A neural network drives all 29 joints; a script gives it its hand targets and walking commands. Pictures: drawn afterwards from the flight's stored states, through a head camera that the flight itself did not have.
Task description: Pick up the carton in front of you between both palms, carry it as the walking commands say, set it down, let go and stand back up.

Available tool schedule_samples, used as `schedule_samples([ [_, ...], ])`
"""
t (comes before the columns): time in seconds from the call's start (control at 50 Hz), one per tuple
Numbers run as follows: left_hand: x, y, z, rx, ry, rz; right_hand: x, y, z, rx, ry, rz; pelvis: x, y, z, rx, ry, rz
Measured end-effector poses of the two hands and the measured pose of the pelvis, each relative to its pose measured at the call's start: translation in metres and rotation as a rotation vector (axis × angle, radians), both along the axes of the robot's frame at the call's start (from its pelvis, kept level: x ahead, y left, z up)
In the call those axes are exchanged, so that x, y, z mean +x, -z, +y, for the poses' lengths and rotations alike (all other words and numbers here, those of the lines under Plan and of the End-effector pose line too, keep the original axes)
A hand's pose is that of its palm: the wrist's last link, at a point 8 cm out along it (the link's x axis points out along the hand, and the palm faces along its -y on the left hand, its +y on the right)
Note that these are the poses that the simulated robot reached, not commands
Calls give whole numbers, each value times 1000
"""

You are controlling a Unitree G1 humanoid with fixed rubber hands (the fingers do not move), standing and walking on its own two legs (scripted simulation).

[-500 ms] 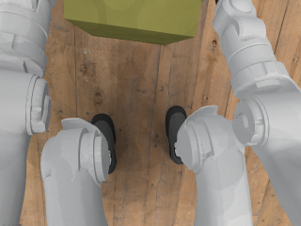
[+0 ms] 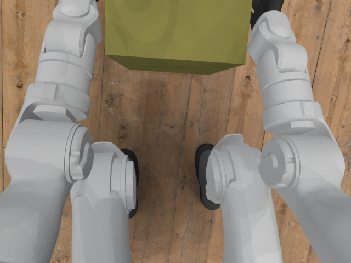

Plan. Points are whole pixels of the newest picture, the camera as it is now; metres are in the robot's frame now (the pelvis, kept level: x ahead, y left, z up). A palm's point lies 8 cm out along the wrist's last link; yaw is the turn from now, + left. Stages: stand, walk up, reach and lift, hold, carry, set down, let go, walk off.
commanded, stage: reach and lift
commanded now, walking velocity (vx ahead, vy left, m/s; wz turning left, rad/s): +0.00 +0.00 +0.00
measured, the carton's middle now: (175, 15) +0.55 -0.01 -0.21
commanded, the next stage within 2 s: none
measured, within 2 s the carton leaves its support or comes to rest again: neither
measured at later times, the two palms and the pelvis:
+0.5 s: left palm out of the picture +0.50 +0.15 +0.06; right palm out of the picture +0.48 -0.14 +0.06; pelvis -0.01 -0.01 +0.12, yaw +2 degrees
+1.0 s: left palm out of the picture +0.45 +0.16 +0.21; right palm out of the picture +0.45 -0.14 +0.21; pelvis +0.03 -0.01 +0.25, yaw +3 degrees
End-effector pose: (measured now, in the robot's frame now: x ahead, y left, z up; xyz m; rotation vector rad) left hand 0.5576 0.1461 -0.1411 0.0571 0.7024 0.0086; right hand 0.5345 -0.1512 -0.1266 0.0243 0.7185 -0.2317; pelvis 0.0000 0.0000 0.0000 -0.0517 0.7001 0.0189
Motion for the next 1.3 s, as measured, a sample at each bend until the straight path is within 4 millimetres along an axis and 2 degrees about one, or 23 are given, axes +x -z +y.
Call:
schedule_samples([
  [0.16, -26, -98, 16, -17, -70, -29, -23, -81, 15, 46, -21, -36, -6, -38, -9, 8, -29, 29],
  [0.26, -39, -142, 15, -12, -69, -3, -38, -123, 14, 37, -25, -10, -13, -67, -10, 2, -35, 39],
  [0.44, -51, -187, 6, -12, -69, -15, -49, -170, 5, 25, -29, -21, -16, -106, -8, 11, -25, 59],
  [0.64, -68, -235, 14, -32, -110, -29, -55, -222, 12, 26, -55, -36, -1, -146, -7, 18, -32, 45],
  [0.94, -102, -336, 11, -40, -140, -19, -82, -322, 9, 37, -69, -27, 28, -229, -5, 30, -36, -85],
  [1.3, -144, -446, 12, -39, -183, -19, -113, -431, 11, 36, -111, -25, 61, -326, -8, 52, -35, -320],
])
